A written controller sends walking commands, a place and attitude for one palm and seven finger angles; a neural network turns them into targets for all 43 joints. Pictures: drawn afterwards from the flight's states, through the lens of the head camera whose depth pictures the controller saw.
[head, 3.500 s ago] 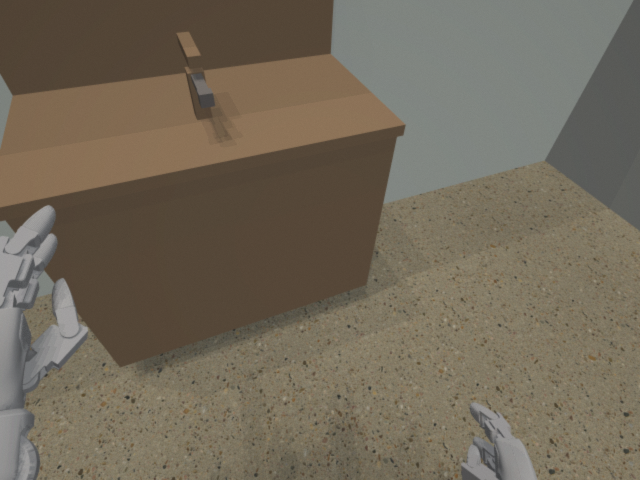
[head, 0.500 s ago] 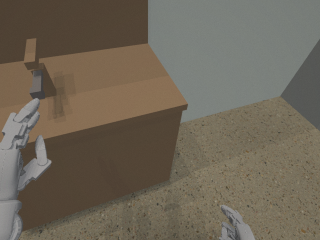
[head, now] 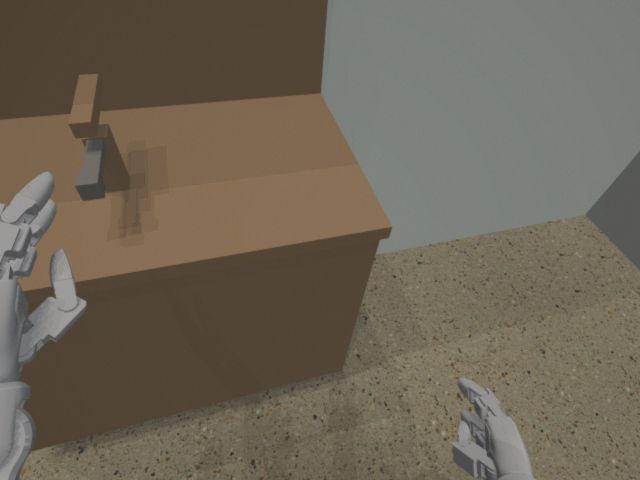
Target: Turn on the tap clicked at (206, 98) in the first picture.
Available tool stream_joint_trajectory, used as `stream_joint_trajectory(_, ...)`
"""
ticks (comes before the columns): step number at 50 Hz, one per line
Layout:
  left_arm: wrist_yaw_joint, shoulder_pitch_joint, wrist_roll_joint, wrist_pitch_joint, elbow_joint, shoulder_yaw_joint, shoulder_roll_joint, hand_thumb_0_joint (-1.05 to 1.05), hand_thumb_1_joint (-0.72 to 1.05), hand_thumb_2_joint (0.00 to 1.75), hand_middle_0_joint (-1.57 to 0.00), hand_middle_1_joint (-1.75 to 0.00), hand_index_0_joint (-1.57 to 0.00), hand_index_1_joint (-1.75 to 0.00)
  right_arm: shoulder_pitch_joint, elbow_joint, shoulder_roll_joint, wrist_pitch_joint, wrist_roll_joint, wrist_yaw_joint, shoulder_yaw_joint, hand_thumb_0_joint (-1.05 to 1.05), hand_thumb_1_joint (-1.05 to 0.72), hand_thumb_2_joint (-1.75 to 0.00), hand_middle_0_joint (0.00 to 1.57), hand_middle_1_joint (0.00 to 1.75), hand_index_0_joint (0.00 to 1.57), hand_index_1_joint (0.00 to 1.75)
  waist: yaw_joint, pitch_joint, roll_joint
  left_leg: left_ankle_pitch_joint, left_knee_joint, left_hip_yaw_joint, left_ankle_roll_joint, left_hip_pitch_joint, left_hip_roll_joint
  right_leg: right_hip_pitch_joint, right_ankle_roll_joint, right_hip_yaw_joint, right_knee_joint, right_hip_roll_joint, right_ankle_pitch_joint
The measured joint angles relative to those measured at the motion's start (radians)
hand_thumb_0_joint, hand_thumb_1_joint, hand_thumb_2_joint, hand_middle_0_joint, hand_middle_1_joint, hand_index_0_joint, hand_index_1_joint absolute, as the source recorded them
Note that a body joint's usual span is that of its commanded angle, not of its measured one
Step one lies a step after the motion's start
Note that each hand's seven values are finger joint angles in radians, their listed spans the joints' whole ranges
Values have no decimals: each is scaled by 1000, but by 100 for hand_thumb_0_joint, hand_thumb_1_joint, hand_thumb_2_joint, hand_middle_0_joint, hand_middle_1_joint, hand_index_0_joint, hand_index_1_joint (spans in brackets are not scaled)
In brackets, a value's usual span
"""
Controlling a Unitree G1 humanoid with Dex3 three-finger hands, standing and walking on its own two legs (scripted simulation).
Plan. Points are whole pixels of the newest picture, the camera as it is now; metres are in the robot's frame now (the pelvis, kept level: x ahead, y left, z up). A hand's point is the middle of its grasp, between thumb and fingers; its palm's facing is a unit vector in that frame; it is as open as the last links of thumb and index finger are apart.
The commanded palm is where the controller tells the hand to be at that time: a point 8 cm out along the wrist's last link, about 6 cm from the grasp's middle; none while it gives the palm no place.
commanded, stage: come to a stop and stand still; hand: left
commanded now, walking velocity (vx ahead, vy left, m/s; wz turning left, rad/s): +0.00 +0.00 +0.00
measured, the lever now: (90, 186) +0.45 +0.37 +0.09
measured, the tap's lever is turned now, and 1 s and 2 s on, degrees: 0 0 0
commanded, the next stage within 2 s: look again from close up in 0.28 s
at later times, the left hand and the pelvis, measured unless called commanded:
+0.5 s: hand (98, 298) +0.24 +0.23 +0.16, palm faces +0.37 -0.85 -0.38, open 7.4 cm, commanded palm +0.17 +0.27 +0.17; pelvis +0.02 -0.01 +0.00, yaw +1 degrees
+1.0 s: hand (80, 305) +0.23 +0.25 +0.15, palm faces +0.40 -0.84 -0.37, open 7.4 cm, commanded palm +0.18 +0.29 +0.17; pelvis +0.02 +0.00 +0.00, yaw +1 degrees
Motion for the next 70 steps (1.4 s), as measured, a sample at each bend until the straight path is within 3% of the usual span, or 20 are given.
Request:
stream_joint_trajectory(6,1,38,-18,-5,-23,7,-3,1,89,90,-21,-30,-21,-30,6,13,-7,25,6,1,-4,1,-90,-90,20,30,20,30,5,-19,26,-11,-4,-7,-9,3,8,9,-6,-7,-15,8,-7)
stream_joint_trajectory(12,-1,48,-22,35,41,-25,-33,1,89,90,-21,-30,-21,-30,12,25,-14,49,11,-12,-6,1,-90,-90,20,30,20,30,7,-29,44,-10,-20,-12,-13,11,12,19,-10,-11,-32,12,-6)
stream_joint_trajectory(27,9,66,-32,38,-3,-11,-5,1,89,89,-21,-30,-21,-30,12,13,-16,72,13,-22,-13,1,-90,-90,20,30,20,30,-8,-26,40,1,-42,-22,-18,15,15,33,-15,-20,-70,16,10)
stream_joint_trajectory(36,11,60,-29,64,12,-33,-23,2,89,90,-21,-30,-21,-30,17,17,-19,80,15,-28,-15,1,-90,-90,20,30,20,30,0,-20,33,5,-47,-25,-11,22,5,40,-8,-24,-69,6,9)
stream_joint_trajectory(43,13,60,-29,48,-15,-23,-7,2,89,89,-21,-30,-21,-30,13,14,-8,77,13,-26,-9,1,-90,-90,20,30,20,30,-2,-22,30,2,-39,-26,-6,20,0,37,-3,-25,-60,0,4)
stream_joint_trajectory(53,21,73,-19,54,18,-28,-25,2,89,90,-21,-30,-21,-30,41,32,-14,75,12,-27,-16,1,-90,-90,20,30,20,30,-5,-59,37,-74,60,-27,10,-7,-16,-5,-1,-27,78,-16,-95)
stream_joint_trajectory(61,29,43,-19,34,-9,-6,-18,2,89,90,-21,-30,-21,-30,37,48,-19,71,18,-18,-20,1,-90,-90,20,30,20,30,-5,-48,41,-175,185,-28,6,-26,-13,-28,-3,-28,210,-13,-199)
stream_joint_trajectory(70,23,60,-30,12,-70,32,20,2,89,90,-21,-30,-21,-30,-5,23,-18,96,31,1,-31,1,-90,-90,20,30,20,30,-36,-23,23,-265,286,7,14,-34,-14,-76,-7,-1,366,-16,-282)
